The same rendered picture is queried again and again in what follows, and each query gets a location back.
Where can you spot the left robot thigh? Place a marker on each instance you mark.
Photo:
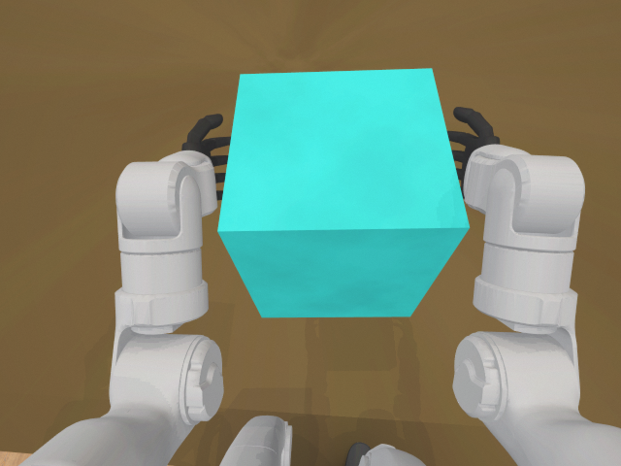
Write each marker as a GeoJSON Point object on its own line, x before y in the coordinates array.
{"type": "Point", "coordinates": [263, 441]}

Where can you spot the robot left forearm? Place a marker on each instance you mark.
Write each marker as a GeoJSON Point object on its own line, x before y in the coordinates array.
{"type": "Point", "coordinates": [159, 208]}

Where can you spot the robot right upper arm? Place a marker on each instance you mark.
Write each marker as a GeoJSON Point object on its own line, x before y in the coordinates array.
{"type": "Point", "coordinates": [524, 388]}

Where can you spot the robot right forearm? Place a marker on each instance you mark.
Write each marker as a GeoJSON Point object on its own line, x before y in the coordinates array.
{"type": "Point", "coordinates": [532, 206]}

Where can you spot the carton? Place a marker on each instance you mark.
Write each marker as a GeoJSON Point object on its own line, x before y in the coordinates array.
{"type": "Point", "coordinates": [341, 196]}

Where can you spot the right robot hand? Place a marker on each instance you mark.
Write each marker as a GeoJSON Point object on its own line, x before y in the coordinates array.
{"type": "Point", "coordinates": [482, 129]}

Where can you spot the left robot hand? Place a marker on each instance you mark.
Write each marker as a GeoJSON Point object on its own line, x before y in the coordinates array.
{"type": "Point", "coordinates": [194, 142]}

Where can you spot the robot left upper arm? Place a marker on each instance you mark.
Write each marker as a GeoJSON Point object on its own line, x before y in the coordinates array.
{"type": "Point", "coordinates": [163, 385]}

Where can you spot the right robot shin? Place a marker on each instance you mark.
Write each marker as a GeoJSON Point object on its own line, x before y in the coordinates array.
{"type": "Point", "coordinates": [380, 446]}

